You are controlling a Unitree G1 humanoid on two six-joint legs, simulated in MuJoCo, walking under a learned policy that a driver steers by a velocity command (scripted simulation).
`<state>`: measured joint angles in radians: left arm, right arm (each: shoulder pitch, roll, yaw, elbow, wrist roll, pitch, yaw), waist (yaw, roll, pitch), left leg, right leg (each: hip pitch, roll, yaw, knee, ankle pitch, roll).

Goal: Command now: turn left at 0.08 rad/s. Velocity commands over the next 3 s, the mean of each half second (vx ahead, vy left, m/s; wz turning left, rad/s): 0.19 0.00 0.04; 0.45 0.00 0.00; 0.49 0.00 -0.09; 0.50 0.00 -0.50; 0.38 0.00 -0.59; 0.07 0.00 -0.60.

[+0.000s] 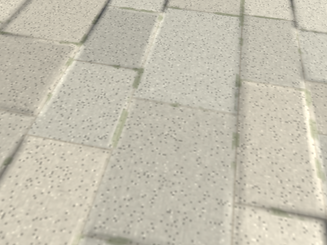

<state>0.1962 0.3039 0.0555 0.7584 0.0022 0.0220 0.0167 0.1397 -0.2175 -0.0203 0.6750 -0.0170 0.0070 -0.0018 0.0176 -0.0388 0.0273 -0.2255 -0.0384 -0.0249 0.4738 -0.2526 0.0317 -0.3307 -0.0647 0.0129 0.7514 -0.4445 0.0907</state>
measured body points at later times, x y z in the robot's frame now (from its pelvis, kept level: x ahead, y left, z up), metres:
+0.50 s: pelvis +0.07 +0.00 -0.01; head +0.09 +0.01 +0.44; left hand +0.18 +0.26 -0.12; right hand +0.12 -0.27 -0.12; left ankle +0.00 +0.11 -0.74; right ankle +0.01 -0.13 -0.67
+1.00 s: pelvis +0.32 -0.07 +0.00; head +0.34 -0.08 +0.45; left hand +0.40 +0.20 -0.11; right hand +0.44 -0.35 -0.11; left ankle +0.35 +0.09 -0.65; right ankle +0.35 -0.15 -0.74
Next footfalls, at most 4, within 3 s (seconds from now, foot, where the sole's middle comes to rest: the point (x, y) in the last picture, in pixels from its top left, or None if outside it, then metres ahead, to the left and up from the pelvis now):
0.06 right None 0.03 -0.15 -0.78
0.78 right None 0.39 -0.15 -0.78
1.34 left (147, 199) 0.69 0.09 -0.78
1.88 right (208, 154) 0.94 -0.20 -0.78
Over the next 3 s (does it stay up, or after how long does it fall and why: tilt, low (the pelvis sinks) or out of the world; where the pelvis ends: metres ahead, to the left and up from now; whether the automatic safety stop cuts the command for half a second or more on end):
stays up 1.12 -0.22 0.00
